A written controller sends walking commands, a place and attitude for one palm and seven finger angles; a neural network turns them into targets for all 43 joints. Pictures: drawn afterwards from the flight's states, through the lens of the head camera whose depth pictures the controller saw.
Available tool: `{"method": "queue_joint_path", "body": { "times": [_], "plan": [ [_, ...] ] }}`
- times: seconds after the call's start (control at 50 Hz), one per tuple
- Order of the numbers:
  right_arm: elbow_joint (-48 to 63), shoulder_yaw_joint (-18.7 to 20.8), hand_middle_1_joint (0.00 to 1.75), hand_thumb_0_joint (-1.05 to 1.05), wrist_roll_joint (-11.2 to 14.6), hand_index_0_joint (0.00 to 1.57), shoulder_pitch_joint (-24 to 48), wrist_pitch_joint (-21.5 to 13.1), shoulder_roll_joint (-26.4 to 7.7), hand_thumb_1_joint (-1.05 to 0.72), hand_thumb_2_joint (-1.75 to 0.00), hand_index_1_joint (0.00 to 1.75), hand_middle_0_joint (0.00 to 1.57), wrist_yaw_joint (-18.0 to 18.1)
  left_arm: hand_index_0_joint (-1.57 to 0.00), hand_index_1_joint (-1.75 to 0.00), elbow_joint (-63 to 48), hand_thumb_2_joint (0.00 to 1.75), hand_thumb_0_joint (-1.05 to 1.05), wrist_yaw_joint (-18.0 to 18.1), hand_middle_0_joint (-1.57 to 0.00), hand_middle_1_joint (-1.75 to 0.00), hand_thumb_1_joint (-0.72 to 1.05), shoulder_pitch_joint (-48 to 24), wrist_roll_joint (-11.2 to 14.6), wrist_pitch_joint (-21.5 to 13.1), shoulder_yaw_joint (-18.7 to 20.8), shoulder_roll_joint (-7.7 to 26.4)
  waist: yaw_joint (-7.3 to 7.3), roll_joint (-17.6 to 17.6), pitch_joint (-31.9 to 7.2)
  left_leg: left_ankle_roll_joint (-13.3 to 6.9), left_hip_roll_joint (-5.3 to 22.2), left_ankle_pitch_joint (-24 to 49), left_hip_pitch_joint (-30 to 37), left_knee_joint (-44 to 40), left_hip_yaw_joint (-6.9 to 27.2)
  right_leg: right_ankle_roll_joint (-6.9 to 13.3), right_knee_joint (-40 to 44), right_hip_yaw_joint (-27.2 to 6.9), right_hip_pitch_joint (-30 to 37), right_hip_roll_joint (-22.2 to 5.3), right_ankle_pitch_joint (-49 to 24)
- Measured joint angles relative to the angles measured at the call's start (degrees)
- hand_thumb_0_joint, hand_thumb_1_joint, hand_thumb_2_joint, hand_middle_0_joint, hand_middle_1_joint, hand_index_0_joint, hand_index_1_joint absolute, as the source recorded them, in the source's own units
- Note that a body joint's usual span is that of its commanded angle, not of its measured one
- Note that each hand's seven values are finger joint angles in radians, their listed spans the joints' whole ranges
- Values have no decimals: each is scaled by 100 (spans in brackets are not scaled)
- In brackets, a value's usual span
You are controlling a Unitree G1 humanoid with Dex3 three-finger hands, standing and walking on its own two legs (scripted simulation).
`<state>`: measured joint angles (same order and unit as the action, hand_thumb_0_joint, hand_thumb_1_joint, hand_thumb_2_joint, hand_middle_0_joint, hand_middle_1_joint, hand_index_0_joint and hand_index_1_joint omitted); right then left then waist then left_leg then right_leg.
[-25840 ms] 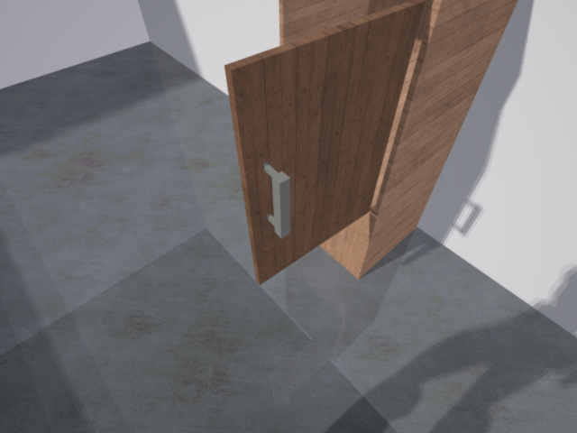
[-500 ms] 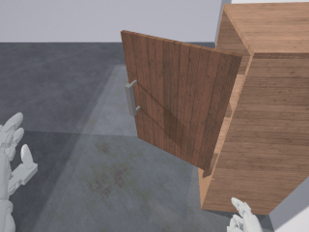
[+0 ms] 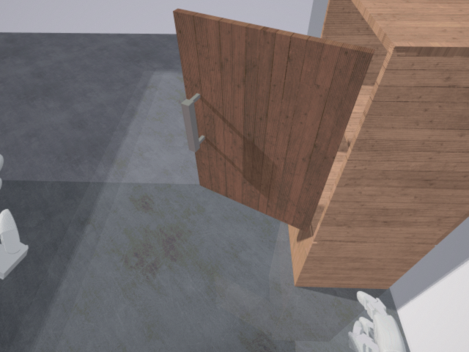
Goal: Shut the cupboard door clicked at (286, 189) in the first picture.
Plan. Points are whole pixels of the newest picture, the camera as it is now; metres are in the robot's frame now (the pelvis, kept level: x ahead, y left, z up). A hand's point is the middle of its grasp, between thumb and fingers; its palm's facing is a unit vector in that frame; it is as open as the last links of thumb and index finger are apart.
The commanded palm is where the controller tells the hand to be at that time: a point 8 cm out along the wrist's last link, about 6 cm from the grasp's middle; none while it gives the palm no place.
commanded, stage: step back with the hand held close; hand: left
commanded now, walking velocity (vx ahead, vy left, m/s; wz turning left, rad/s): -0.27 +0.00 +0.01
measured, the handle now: (195, 123) +0.68 +0.15 -0.02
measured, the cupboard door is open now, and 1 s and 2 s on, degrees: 63 63 63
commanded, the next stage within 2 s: stop stepping back and stand still in 1.52 s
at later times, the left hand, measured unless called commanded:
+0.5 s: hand (6, 289) +0.16 +0.26 +0.17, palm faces +0.47 -0.76 -0.46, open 7.4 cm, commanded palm +0.09 +0.30 +0.18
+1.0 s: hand out of the picture +0.11 +0.26 +0.17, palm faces +0.47 -0.73 -0.49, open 7.4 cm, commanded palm +0.03 +0.30 +0.18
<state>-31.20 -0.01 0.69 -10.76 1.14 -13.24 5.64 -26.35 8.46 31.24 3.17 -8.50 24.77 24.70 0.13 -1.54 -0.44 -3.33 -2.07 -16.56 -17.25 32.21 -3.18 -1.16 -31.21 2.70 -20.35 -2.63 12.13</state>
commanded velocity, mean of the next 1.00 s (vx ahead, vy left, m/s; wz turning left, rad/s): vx -0.36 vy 0.00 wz -0.02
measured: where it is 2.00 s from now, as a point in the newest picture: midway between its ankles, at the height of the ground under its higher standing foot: outside the picture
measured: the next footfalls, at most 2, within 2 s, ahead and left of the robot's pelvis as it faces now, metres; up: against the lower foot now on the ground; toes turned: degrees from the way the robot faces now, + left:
right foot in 1.12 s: -0.17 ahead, -0.15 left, +0.00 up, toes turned +3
left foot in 1.42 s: -0.06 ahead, +0.06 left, +0.00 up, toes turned +0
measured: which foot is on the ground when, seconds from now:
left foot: down 0.00-1.00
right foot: down 0.00-0.94, up 0.96-1.00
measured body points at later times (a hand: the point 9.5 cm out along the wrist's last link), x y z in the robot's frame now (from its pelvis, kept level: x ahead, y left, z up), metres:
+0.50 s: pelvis -0.05 -0.01 -0.01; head -0.04 +0.01 +0.44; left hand +0.13 +0.30 +0.19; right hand +0.11 -0.26 -0.09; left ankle +0.00 +0.08 -0.73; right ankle +0.04 -0.13 -0.73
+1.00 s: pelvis -0.08 -0.01 -0.01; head -0.06 +0.01 +0.44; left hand +0.08 +0.30 +0.20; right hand +0.10 -0.25 -0.08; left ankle +0.01 +0.08 -0.73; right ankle -0.01 -0.14 -0.72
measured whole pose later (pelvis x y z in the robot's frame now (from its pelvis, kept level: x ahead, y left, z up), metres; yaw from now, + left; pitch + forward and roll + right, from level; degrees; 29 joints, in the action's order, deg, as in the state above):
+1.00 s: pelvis -0.08 -0.01 -0.01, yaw +5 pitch +2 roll -3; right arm -33.6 0.7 -0.3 -12.5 -3.0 -12.5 5.0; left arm -31.3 10.1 31.1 0.2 -14.5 26.0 25.9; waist 2.9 -0.5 -0.5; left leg -3.2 0.6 -10.3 -28.6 37.3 0.3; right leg -1.5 -39.7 0.0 -26.8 2.3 12.7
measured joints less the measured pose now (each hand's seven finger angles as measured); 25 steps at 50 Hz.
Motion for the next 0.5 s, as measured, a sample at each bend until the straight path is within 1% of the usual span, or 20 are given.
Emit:
{"method": "queue_joint_path", "body": {
  "times": [0.12,0.24,0.34,0.42,0.5],
  "plan": [
    [22,-69,30,1,0,20,-84,-77,25,-90,-90,30,20,-12,-21,-31,-68,90,1,25,-21,-30,88,23,-93,-106,-16,-94,12,80,-43,-15,43,-6,-288,292,44,14,-124,53,-196,29,-71],
    [-38,-79,30,1,-25,20,-223,-235,2,-90,-90,30,20,-2,-22,-31,-121,90,1,69,-22,-30,88,-42,-183,-239,60,-144,-30,153,2,-3,77,-21,-464,545,92,41,-297,105,-320,49,-87],
    [-112,-65,30,1,-47,20,-296,-353,-29,-90,-90,30,20,-27,-21,-31,-139,90,1,112,-21,-30,88,-186,-238,-338,88,-197,-46,148,16,18,129,-63,-583,743,114,78,-413,132,-400,92,-88],
    [-171,-41,30,1,-69,20,-306,-400,-52,-90,-90,30,20,-73,-21,-31,-166,90,1,136,-21,-30,88,-248,-261,-428,57,-218,2,140,-1,34,156,-62,-698,796,131,102,-377,153,-472,116,-159],
    [-189,-33,30,1,-82,20,-295,-415,-45,-90,-90,30,20,-94,-21,-31,-216,90,1,148,-21,-30,88,-171,-279,-534,77,-129,75,162,5,25,171,62,-777,729,121,99,-277,151,-534,130,-269]
  ]
}}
